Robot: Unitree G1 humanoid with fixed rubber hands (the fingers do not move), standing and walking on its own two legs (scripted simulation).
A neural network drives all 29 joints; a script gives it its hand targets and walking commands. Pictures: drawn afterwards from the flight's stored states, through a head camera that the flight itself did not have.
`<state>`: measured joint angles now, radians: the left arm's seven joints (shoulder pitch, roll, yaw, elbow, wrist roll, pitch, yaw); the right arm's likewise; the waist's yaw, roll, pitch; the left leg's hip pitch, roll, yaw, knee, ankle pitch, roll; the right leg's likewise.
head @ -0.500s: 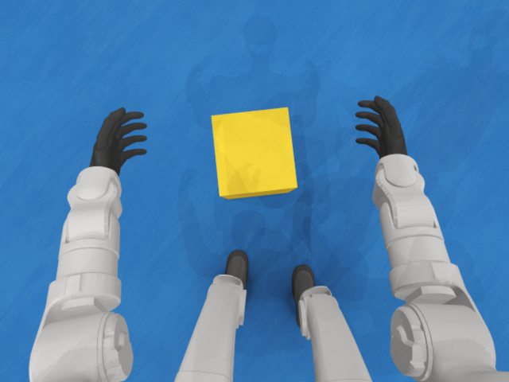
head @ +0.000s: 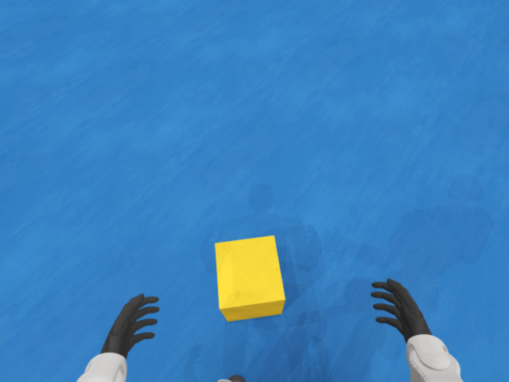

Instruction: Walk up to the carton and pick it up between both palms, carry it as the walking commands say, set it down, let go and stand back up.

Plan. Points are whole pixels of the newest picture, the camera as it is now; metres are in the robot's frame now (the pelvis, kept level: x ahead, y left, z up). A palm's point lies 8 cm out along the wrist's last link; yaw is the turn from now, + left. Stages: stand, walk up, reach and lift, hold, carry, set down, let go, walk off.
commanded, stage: let go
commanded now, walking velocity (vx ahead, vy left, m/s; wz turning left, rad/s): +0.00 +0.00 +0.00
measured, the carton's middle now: (249, 280) +0.44 +0.06 -0.64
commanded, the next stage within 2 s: stand in 0.58 s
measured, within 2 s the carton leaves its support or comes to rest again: neither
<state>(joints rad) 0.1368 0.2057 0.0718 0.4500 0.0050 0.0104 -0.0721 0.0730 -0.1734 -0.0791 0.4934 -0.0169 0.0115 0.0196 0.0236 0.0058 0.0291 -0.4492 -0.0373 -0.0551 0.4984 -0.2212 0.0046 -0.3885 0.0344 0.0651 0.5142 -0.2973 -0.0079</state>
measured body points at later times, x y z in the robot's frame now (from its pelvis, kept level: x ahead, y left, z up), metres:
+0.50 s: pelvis +0.01 -0.01 +0.00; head +0.01 -0.01 +0.45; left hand +0.18 +0.23 -0.07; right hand +0.18 -0.24 -0.07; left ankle +0.01 +0.12 -0.73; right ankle -0.03 -0.11 -0.73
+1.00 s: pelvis +0.02 +0.01 +0.00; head +0.03 +0.03 +0.45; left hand +0.17 +0.30 -0.10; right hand +0.16 -0.29 -0.08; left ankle +0.01 +0.12 -0.73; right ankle -0.03 -0.11 -0.73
